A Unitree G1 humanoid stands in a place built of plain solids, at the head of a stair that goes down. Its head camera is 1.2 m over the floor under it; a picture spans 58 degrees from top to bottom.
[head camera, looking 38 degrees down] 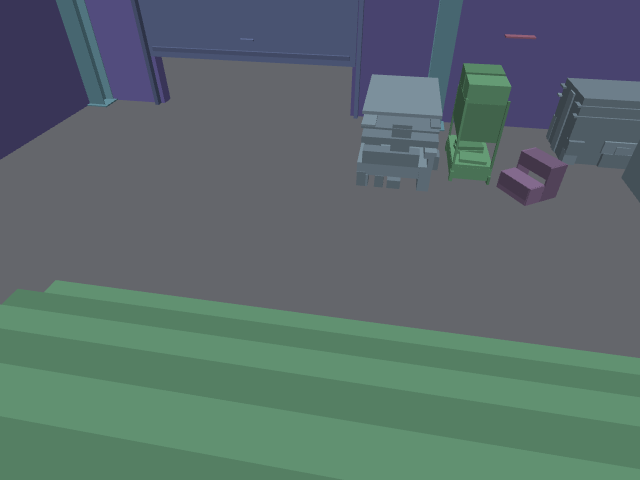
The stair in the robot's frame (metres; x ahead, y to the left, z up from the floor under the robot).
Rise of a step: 0.19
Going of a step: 0.30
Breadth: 4.90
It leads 10 degrees to the right of straight ahead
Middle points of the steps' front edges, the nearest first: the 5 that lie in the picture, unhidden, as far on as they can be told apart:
0.89 -0.11 -0.38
1.19 -0.16 -0.58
1.48 -0.21 -0.77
1.78 -0.27 -0.96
2.08 -0.32 -1.15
